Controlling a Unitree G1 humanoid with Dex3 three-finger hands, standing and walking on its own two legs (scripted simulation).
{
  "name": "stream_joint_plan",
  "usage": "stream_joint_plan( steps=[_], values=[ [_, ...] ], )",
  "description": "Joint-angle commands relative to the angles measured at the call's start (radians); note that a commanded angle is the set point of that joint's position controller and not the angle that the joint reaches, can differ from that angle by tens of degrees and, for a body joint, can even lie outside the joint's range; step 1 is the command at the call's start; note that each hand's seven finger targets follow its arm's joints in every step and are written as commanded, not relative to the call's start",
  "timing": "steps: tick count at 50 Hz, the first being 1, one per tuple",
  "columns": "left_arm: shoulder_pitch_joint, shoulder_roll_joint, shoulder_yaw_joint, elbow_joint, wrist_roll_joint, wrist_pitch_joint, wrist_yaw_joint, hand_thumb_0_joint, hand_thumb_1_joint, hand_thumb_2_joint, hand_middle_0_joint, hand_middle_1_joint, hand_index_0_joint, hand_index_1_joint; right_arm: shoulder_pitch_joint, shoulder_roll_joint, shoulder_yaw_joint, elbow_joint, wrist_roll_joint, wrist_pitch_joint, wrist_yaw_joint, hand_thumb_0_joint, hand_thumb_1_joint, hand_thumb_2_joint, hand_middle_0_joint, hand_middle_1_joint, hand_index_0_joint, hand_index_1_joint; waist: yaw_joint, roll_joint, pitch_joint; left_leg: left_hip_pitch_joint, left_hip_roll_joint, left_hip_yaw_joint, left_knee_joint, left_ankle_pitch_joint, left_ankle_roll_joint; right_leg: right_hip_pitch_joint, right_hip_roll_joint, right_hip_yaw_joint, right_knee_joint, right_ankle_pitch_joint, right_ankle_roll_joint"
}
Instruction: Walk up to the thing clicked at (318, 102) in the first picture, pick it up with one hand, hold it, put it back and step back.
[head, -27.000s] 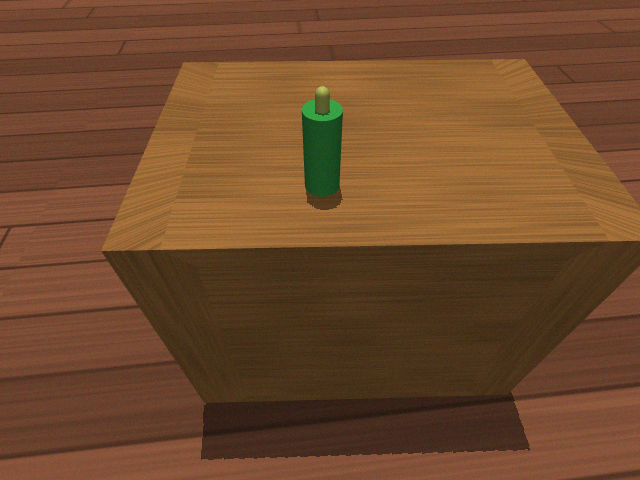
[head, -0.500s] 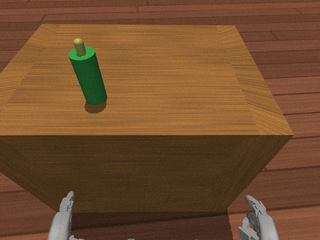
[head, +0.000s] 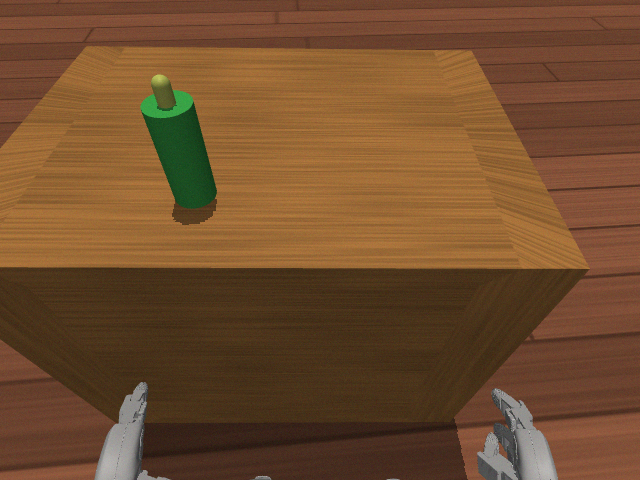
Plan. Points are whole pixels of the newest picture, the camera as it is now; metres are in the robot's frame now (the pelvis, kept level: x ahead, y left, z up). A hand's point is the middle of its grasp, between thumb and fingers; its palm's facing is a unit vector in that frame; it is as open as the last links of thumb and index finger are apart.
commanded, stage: home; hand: left
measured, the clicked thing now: (179, 142) +0.53 +0.21 +0.13
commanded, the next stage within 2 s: stand in 0.42 s
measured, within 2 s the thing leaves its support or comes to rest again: neither
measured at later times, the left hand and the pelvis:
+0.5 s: hand out of the picture +0.14 +0.23 -0.10, palm faces -0.03 -0.94 -0.35, open 17.6 cm; pelvis +0.00 +0.00 +0.01, yaw +0 degrees
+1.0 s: hand out of the picture +0.06 +0.25 -0.11, palm faces -0.01 -0.94 -0.34, open 8.8 cm; pelvis +0.00 +0.00 +0.05, yaw +0 degrees
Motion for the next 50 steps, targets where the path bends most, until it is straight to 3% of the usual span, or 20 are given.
stream_joint_plan(
  steps=[1,2,4,5,14,15,16,17,18,20,23,26,28,29,32,37,39,44,47,50],
  values=[
    [-0.035,0.112,0.063,-0.189,0.003,-0.053,0.011,0.0,-0.574,0.042,-0.047,-0.051,-0.046,-0.051,-0.07,-0.117,-0.041,-0.163,-0.008,-0.058,-0.017,0.0,-0.898,-0.901,0.2,0.301,0.2,0.301,0.005,-0.018,-0.074,0.053,-0.028,0.064,-0.153,0.177,0.034,0.053,0.017,-0.039,-0.167,0.171,-0.02],
    [-0.031,0.104,0.06,-0.176,0.003,-0.051,0.01,0.0,-0.563,0.048,-0.048,-0.053,-0.047,-0.053,-0.074,-0.119,-0.043,-0.163,-0.006,-0.058,-0.018,0.0,-0.898,-0.901,0.2,0.301,0.2,0.301,0.003,-0.02,-0.061,0.054,-0.028,0.067,-0.161,0.154,0.033,0.041,0.018,-0.038,-0.17,0.147,-0.021],
    [-0.021,0.098,0.05,-0.191,0.004,-0.05,0.008,0.0,-0.56,0.05,-0.048,-0.053,-0.048,-0.053,-0.061,-0.122,-0.046,-0.163,-0.007,-0.058,-0.019,0.0,-0.898,-0.901,0.2,0.301,0.2,0.301,-0.005,-0.008,-0.098,0.081,-0.025,0.063,-0.157,0.2,0.033,0.055,0.02,-0.039,-0.156,0.194,-0.021],
    [-0.019,0.098,0.047,-0.198,0.001,-0.052,0.007,0.0,-0.567,0.046,-0.047,-0.052,-0.047,-0.052,-0.075,-0.12,-0.044,-0.165,-0.007,-0.059,-0.018,0.0,-0.898,-0.901,0.2,0.301,0.2,0.301,0.005,-0.005,-0.085,0.068,-0.027,0.063,-0.157,0.196,0.031,0.056,0.018,-0.042,-0.16,0.186,-0.022],
    [-0.008,0.102,0.057,-0.173,0.004,-0.044,0.009,0.0,-0.563,0.048,-0.048,-0.053,-0.047,-0.053,-0.063,-0.119,-0.045,-0.157,-0.007,-0.057,-0.023,0.0,-0.898,-0.901,0.2,0.301,0.2,0.301,0.0,-0.015,-0.09,0.074,-0.026,0.066,-0.145,0.231,0.032,0.059,0.018,-0.04,-0.154,0.224,-0.021],
    [-0.188,0.262,0.091,0.177,0.097,-0.168,-0.038,0.0,-0.586,0.035,-0.045,-0.049,-0.045,-0.049,-0.113,-0.284,-0.088,0.068,-0.125,0.014,0.037,0.0,-0.898,-0.901,0.2,0.301,0.2,0.301,0.033,-0.104,0.087,0.108,-0.003,0.001,-0.181,0.308,0.073,0.153,-0.063,0.075,-0.198,0.207,-0.105],
    [-0.16,0.276,0.102,0.27,0.107,-0.219,-0.061,0.0,-0.593,0.03,-0.044,-0.047,-0.044,-0.047,-0.082,-0.276,-0.096,0.103,-0.135,0.037,0.069,0.0,-0.897,-0.901,0.2,0.301,0.2,0.301,0.031,-0.142,0.0,0.143,0.009,0.019,-0.159,0.336,0.101,0.208,-0.093,0.114,-0.193,0.285,-0.135],
    [-0.173,0.279,0.101,0.304,0.104,-0.248,-0.071,0.0,-0.578,0.039,-0.046,-0.049,-0.046,-0.049,-0.074,-0.268,-0.095,0.112,-0.13,0.046,0.083,0.0,-0.897,-0.901,0.2,0.301,0.2,0.301,0.023,-0.126,-0.013,0.171,0.008,0.01,-0.175,0.342,0.111,0.209,-0.1,0.138,-0.181,0.316,-0.144],
    [-0.176,0.28,0.092,0.331,0.094,-0.265,-0.084,0.0,-0.611,0.013,-0.041,-0.042,-0.041,-0.042,-0.09,-0.271,-0.096,0.11,-0.118,0.056,0.098,0.0,-0.898,-0.901,0.2,0.301,0.2,0.301,0.024,-0.106,0.019,0.167,0.003,-0.008,-0.197,0.338,0.12,0.185,-0.089,0.13,-0.193,0.301,-0.139],
    [-0.199,0.285,0.079,0.408,0.067,-0.289,-0.103,0.0,-0.588,0.033,-0.045,-0.047,-0.045,-0.047,-0.087,-0.276,-0.094,0.132,-0.078,0.056,0.13,0.0,-0.897,-0.901,0.201,0.301,0.201,0.301,0.034,-0.039,-0.015,0.221,0.006,-0.023,-0.237,0.331,0.126,0.219,-0.081,0.112,-0.185,0.293,-0.119],
    [-0.222,0.286,0.076,0.515,0.052,-0.297,-0.111,0.0,-0.61,0.021,-0.043,-0.043,-0.042,-0.043,-0.121,-0.277,-0.104,0.174,-0.06,0.065,0.15,0.0,-0.897,-0.901,0.2,0.301,0.2,0.301,0.047,-0.035,-0.015,0.262,0.007,-0.031,-0.265,0.305,0.113,0.214,-0.071,0.102,-0.209,0.259,-0.106],
    [-0.253,0.302,0.079,0.606,0.053,-0.304,-0.111,0.0,-0.563,0.048,-0.048,-0.051,-0.047,-0.051,-0.117,-0.278,-0.105,0.22,-0.063,0.073,0.156,0.0,-0.897,-0.901,0.201,0.301,0.2,0.301,0.037,-0.022,-0.019,0.282,0.011,-0.037,-0.294,0.302,0.113,0.249,-0.075,0.106,-0.227,0.281,-0.098],
    [-0.265,0.307,0.077,0.658,0.051,-0.307,-0.107,0.0,-0.403,0.208,-0.2,-0.211,-0.2,-0.211,-0.118,-0.285,-0.105,0.247,-0.064,0.078,0.154,0.0,-0.9,-0.9,0.2,0.3,0.2,0.3,0.038,0.002,0.016,0.288,0.024,-0.056,-0.33,0.319,0.116,0.252,-0.07,0.093,-0.236,0.294,-0.091],
    [-0.26,0.307,0.074,0.686,0.052,-0.309,-0.106,0.0,-0.323,0.288,-0.2,-0.291,-0.2,-0.291,-0.131,-0.287,-0.107,0.259,-0.061,0.081,0.155,0.0,-0.9,-0.9,0.2,0.3,0.2,0.3,0.044,-0.006,0.027,0.29,0.027,-0.062,-0.332,0.328,0.117,0.264,-0.073,0.09,-0.257,0.3,-0.093],
    [-0.269,0.316,0.072,0.757,0.043,-0.308,-0.105,0.0,-0.083,0.528,-0.2,-0.3,-0.2,-0.301,-0.13,-0.304,-0.107,0.302,-0.058,0.082,0.153,0.0,-0.9,-0.9,0.2,0.3,0.2,0.3,0.041,0.008,0.042,0.327,0.042,-0.079,-0.382,0.367,0.115,0.281,-0.069,0.084,-0.276,0.323,-0.087],
    [-0.28,0.336,0.065,0.862,0.034,-0.305,-0.103,0.0,0.317,0.9,-0.2,-0.3,-0.2,-0.301,-0.123,-0.316,-0.102,0.378,-0.049,0.099,0.149,0.0,-0.9,-0.9,0.2,0.3,0.2,0.3,0.03,-0.023,0.075,0.36,0.034,-0.061,-0.425,0.331,0.097,0.326,-0.093,0.107,-0.379,0.327,-0.087],
    [-0.291,0.343,0.06,0.899,0.031,-0.306,-0.103,0.0,0.477,0.9,-0.2,-0.3,-0.2,-0.301,-0.112,-0.311,-0.097,0.409,-0.047,0.101,0.148,0.0,-0.9,-0.9,0.2,0.3,0.2,0.3,0.021,-0.059,0.069,0.395,0.029,-0.043,-0.437,0.36,0.087,0.35,-0.108,0.119,-0.409,0.359,-0.088],
    [-0.312,0.345,0.05,0.973,0.026,-0.303,-0.103,0.0,0.877,0.9,-0.2,-0.3,-0.2,-0.301,-0.123,-0.312,-0.087,0.464,-0.044,0.104,0.149,0.0,-0.9,-0.9,0.2,0.3,0.2,0.3,0.021,-0.057,0.103,0.411,0.038,-0.048,-0.527,0.34,0.076,0.398,-0.112,0.114,-0.491,0.329,-0.069],
    [-0.323,0.337,0.045,1.008,0.022,-0.3,-0.105,0.0,0.9,0.9,-0.2,-0.3,-0.2,-0.301,-0.148,-0.32,-0.082,0.493,-0.042,0.099,0.148,0.0,-0.9,-0.9,0.2,0.3,0.2,0.3,0.032,-0.025,0.122,0.439,0.055,-0.064,-0.581,0.364,0.07,0.409,-0.103,0.099,-0.517,0.317,-0.059],
    [-0.341,0.339,0.044,1.036,0.022,-0.302,-0.106,0.0,0.9,0.9,-0.2,-0.3,-0.2,-0.301,-0.144,-0.318,-0.078,0.516,-0.039,0.1,0.149,0.0,-0.9,-0.9,0.2,0.3,0.2,0.3,0.025,-0.032,0.122,0.44,0.056,-0.058,-0.615,0.354,0.065,0.45,-0.109,0.097,-0.549,0.312,-0.05]
  ],
)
